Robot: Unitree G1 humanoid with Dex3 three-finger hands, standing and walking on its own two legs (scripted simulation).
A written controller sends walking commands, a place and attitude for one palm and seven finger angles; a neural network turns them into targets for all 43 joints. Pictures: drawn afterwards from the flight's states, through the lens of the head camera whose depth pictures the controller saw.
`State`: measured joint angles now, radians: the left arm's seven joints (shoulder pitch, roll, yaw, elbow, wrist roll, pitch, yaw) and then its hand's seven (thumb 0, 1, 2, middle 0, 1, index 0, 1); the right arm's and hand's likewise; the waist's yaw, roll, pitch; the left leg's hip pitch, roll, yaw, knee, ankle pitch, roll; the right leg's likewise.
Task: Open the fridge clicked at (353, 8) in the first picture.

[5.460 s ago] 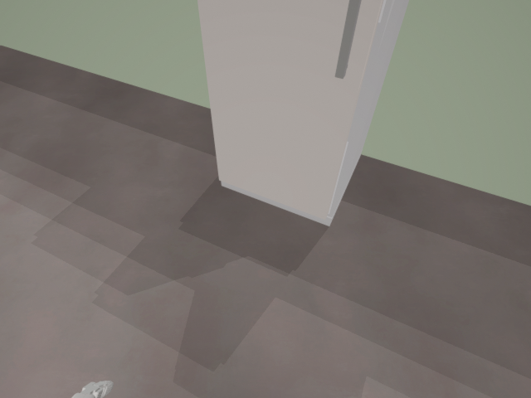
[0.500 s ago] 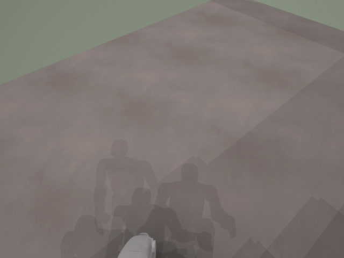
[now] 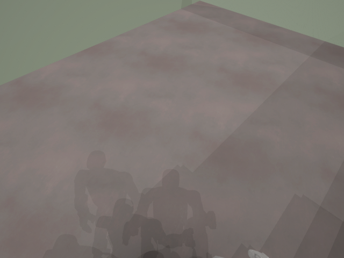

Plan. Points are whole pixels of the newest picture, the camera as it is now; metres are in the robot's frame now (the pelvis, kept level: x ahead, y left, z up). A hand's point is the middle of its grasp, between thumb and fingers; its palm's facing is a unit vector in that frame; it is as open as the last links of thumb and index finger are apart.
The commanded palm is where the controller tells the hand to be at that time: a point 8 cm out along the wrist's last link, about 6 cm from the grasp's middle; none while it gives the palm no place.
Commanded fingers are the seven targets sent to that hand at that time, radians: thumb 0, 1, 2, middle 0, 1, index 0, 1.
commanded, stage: turn to face it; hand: right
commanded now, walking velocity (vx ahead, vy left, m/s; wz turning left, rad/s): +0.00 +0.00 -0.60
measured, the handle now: out of the picture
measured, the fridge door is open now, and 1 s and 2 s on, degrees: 0 0 0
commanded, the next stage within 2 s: none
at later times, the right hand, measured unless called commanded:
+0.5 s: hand out of the picture +0.02 -0.25 -0.15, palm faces +0.30 +0.92 -0.25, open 7.4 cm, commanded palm none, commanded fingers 0.00 -0.90 -0.90 0.20 0.30 0.20 0.30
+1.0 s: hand out of the picture -0.08 -0.17 -0.15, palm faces +0.58 +0.77 -0.26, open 7.4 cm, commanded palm none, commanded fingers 0.00 -0.90 -0.90 0.20 0.30 0.20 0.30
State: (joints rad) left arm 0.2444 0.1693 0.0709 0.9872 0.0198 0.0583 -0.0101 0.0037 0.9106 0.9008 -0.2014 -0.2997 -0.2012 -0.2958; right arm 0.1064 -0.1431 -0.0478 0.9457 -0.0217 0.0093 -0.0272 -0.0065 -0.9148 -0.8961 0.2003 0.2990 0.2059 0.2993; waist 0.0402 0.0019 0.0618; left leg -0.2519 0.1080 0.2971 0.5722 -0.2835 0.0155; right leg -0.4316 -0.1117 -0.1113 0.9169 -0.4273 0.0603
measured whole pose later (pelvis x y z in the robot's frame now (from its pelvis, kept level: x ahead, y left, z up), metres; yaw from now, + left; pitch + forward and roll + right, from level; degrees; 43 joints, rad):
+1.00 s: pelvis -0.01 +0.02 +0.01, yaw -36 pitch +1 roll -2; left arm 0.15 0.27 0.09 0.93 0.02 0.09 -0.03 0.01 0.91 0.90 -0.20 -0.30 -0.20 -0.30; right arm 0.24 -0.19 -0.04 0.90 -0.02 0.02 -0.01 0.01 -0.91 -0.90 0.20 0.30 0.20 0.30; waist 0.00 -0.01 0.10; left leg -0.18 0.15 0.25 0.55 -0.36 -0.02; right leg -0.40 -0.06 -0.06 0.84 -0.41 0.07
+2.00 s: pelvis +0.01 +0.00 +0.00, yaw -73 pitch +0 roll +0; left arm 0.14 0.26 0.07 0.91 0.02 0.07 -0.03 0.01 0.91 0.90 -0.20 -0.30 -0.20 -0.30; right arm 0.26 -0.23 -0.05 0.91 -0.02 0.03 -0.01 0.01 -0.91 -0.90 0.20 0.30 0.20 0.30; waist -0.02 0.01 0.10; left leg -0.21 0.18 0.32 0.62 -0.37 -0.03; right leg -0.33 -0.05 -0.10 0.69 -0.35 0.05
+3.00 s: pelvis +0.02 +0.03 +0.00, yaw -109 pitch +0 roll +0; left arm 0.16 0.27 0.08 0.94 0.02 0.08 -0.03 0.01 0.91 0.90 -0.20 -0.30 -0.20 -0.30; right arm 0.27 -0.22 -0.05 0.91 -0.03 0.03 -0.01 0.01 -0.91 -0.90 0.20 0.30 0.20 0.30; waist -0.02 0.01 0.10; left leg -0.23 0.17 0.28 0.57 -0.30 -0.03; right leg -0.33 -0.04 -0.06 0.77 -0.43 0.06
